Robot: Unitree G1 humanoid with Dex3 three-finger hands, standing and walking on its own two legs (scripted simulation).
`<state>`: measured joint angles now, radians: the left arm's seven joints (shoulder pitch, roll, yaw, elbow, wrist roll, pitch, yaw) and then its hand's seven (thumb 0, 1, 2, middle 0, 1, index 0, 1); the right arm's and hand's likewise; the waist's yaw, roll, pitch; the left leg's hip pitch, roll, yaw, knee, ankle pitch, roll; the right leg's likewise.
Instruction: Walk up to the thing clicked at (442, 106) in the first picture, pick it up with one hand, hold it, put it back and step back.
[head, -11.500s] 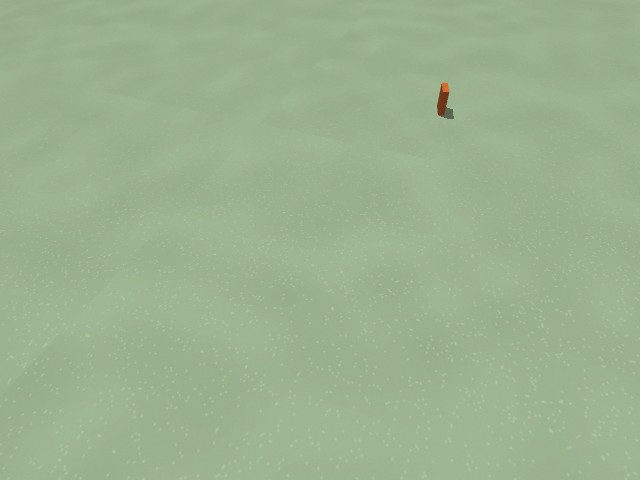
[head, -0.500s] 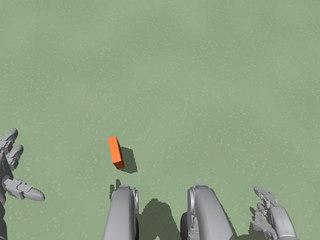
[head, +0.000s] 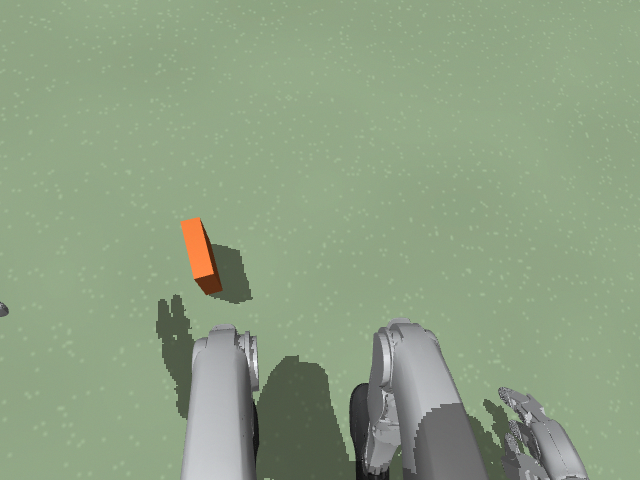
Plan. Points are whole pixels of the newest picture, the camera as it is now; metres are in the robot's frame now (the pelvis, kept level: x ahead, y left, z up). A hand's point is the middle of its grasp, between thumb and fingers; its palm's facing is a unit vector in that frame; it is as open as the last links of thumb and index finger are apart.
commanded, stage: go down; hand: left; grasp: from the side
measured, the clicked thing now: (203, 258) +0.48 +0.22 -0.38
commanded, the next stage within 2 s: approach in 0.92 s
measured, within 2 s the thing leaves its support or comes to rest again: neither
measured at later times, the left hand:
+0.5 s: hand out of the picture +0.39 +0.42 -0.05, palm faces +0.23 -0.97 -0.11, open 16.8 cm
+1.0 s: hand out of the picture +0.40 +0.43 -0.06, palm faces +0.22 -0.97 -0.09, open 16.9 cm
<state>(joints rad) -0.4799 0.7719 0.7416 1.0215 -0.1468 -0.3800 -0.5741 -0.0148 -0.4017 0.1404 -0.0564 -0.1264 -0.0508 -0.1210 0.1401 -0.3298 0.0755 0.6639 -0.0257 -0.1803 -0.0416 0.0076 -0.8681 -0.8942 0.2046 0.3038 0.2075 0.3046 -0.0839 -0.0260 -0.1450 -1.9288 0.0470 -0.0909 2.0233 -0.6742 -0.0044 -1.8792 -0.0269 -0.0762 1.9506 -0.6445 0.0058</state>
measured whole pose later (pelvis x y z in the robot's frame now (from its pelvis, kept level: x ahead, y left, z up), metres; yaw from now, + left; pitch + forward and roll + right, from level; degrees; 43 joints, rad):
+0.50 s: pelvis -0.01 +0.00 -0.06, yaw -1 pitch +32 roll -7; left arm -0.62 0.89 0.82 1.09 -0.15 -0.39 -0.66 -0.01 -0.40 0.15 -0.05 -0.12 -0.04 -0.11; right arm 0.12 -0.35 0.11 0.68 -0.05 -0.17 -0.03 0.01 -0.88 -0.90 0.21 0.30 0.21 0.30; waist -0.10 -0.03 -0.09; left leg -2.09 0.03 -0.11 2.21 -0.68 0.00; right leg -2.03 -0.03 -0.08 2.13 -0.65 0.01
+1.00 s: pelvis -0.01 +0.01 -0.08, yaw -2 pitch +31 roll -8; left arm -0.65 0.96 0.85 1.10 -0.17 -0.39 -0.70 -0.01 -0.43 0.16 -0.05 -0.13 -0.04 -0.13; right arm 0.12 -0.37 0.14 0.66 -0.05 -0.17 -0.02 0.01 -0.89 -0.90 0.21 0.30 0.21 0.30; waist -0.12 -0.04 -0.07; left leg -2.16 0.03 -0.13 2.29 -0.68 0.01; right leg -2.08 -0.03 -0.09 2.19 -0.65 0.02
